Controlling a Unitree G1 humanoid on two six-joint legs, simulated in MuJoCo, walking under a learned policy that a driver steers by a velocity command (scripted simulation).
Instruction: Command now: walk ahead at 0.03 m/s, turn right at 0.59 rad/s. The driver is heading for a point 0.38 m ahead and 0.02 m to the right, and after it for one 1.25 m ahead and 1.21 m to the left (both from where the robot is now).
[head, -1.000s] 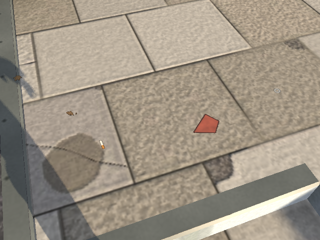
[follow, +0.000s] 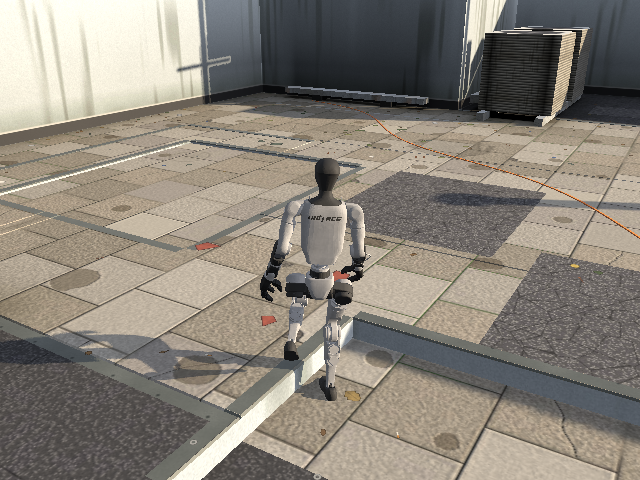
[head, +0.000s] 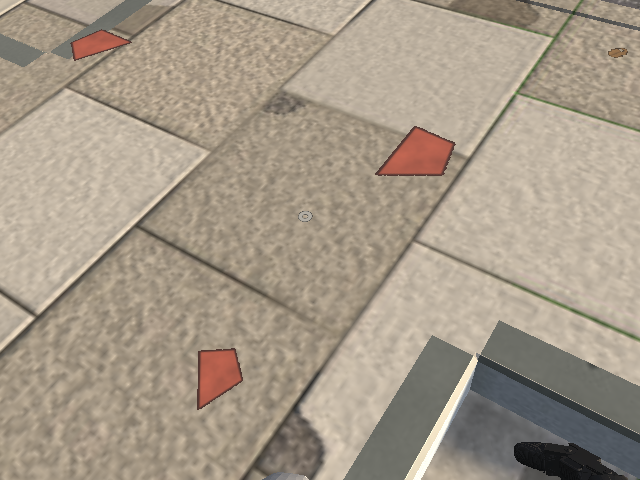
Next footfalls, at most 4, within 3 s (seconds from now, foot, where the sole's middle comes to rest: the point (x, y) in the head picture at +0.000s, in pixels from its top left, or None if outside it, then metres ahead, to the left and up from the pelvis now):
0.36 left None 0.01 0.25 -0.62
0.82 right None -0.13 -0.01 -0.77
1.30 left None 0.28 0.07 -0.63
1.82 right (527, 356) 0.66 -0.30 -0.63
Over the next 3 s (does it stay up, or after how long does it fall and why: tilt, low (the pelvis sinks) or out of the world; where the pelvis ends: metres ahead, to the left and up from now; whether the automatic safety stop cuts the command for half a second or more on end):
stays up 1.21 -0.10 0.15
